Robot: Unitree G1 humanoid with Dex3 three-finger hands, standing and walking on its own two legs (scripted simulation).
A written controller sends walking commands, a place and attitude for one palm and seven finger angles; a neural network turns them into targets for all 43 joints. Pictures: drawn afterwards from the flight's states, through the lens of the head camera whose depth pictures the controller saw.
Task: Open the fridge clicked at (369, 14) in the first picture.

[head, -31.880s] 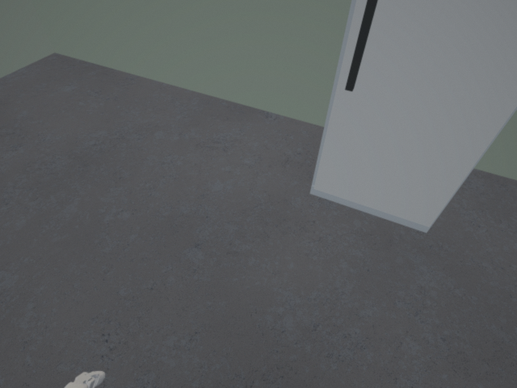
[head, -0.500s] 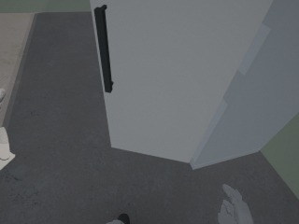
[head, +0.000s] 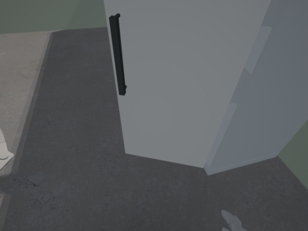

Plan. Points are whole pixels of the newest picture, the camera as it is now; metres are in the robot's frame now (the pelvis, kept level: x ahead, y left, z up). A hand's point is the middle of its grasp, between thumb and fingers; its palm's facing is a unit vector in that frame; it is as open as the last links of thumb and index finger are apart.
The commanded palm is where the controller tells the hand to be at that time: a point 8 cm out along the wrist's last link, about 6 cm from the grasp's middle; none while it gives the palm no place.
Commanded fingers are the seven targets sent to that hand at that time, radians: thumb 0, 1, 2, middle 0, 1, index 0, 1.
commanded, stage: stop stepping back and stand still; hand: left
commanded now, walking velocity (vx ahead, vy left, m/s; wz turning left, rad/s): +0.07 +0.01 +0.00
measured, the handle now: (120, 58) +0.76 +0.17 +0.10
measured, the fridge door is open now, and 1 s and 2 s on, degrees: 63 63 63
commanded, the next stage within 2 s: let the arm hang, fingers relaxed in 0.12 s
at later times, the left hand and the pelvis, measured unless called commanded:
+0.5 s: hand out of the picture +0.10 +0.16 -0.15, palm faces -0.05 -0.98 -0.19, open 7.4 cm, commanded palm none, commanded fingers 0.00 0.90 0.90 -0.20 -0.30 -0.20 -0.30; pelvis +0.00 -0.01 -0.01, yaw +4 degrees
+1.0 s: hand out of the picture +0.03 +0.24 -0.15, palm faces +0.05 -0.96 -0.29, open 7.4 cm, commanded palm none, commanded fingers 0.00 0.90 0.90 -0.20 -0.30 -0.20 -0.30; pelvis +0.01 +0.02 +0.01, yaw +3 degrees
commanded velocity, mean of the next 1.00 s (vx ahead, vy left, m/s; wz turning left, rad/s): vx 0.00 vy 0.00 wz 0.00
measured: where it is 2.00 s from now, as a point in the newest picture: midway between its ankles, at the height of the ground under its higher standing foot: outside the picture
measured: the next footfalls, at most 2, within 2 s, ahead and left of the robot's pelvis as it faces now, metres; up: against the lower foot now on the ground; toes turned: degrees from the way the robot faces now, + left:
left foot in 0.26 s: +0.08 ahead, +0.14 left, +0.00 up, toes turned +4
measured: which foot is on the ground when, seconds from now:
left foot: down 0.00-0.00, up 0.02-0.24, down 0.26-1.00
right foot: down 0.00-1.00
